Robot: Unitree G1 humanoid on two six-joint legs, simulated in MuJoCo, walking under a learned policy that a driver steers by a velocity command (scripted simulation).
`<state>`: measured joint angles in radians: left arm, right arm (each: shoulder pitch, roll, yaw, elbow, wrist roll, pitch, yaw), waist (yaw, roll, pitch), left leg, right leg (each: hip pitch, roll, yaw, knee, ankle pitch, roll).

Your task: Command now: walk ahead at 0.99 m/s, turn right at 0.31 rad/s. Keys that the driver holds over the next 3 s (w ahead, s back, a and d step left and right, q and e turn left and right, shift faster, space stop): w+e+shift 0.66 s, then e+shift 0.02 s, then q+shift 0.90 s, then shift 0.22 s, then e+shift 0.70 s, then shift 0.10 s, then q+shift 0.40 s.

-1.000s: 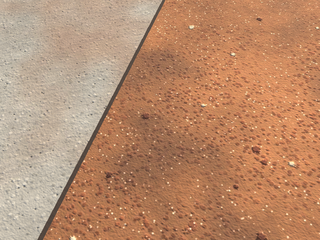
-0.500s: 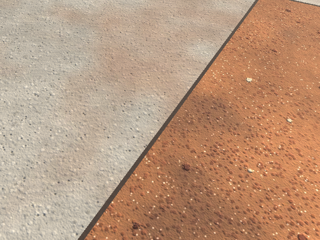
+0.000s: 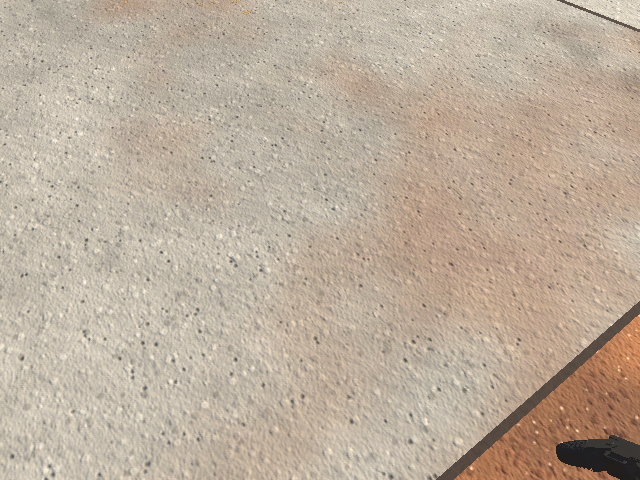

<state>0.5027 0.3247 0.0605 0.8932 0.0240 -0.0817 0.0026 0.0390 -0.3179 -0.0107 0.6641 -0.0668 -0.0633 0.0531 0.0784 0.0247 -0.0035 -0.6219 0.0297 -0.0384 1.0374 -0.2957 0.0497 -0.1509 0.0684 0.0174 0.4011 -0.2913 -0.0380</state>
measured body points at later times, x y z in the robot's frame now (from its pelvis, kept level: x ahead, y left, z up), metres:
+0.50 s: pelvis +0.46 -0.01 -0.02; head +0.49 -0.04 +0.42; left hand +0.79 +0.11 -0.08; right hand +0.29 -0.25 -0.15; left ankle +0.29 +0.15 -0.73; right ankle +0.62 -0.15 -0.69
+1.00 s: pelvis +0.86 -0.20 -0.03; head +0.89 -0.22 +0.42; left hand +1.05 +0.01 -0.16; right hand +0.83 -0.48 -0.14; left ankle +1.03 -0.26 -0.74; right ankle +0.68 -0.13 -0.70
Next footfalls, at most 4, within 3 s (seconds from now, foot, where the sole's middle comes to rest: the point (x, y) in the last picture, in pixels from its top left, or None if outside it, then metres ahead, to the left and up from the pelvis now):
0.16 left None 0.33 0.15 -0.77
0.58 right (421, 396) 0.69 -0.15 -0.77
0.98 left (470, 267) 1.06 -0.29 -0.77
1.72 right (526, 266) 1.08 -0.43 -0.77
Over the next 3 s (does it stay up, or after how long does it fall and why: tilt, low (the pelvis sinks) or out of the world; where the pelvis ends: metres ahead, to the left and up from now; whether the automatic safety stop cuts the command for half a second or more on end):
stays up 1.03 -0.38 0.00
